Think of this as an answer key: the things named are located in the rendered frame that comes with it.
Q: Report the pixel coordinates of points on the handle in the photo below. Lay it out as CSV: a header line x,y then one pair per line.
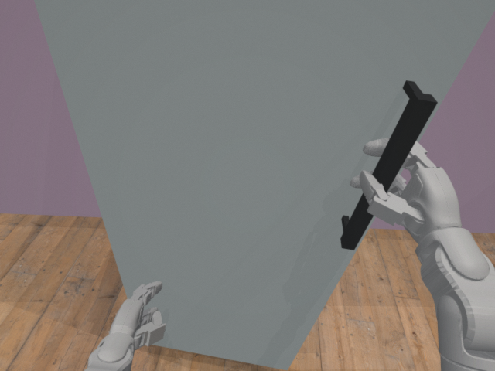
x,y
414,117

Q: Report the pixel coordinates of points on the robot left hand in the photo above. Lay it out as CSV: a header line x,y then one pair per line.
x,y
145,327

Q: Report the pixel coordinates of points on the robot left forearm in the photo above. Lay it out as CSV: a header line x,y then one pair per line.
x,y
114,353

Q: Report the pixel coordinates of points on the robot right hand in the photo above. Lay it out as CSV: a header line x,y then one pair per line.
x,y
429,191

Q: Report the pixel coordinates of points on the robot right forearm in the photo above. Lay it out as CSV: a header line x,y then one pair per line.
x,y
461,280

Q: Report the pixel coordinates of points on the fridge door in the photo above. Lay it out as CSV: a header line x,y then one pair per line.
x,y
221,136

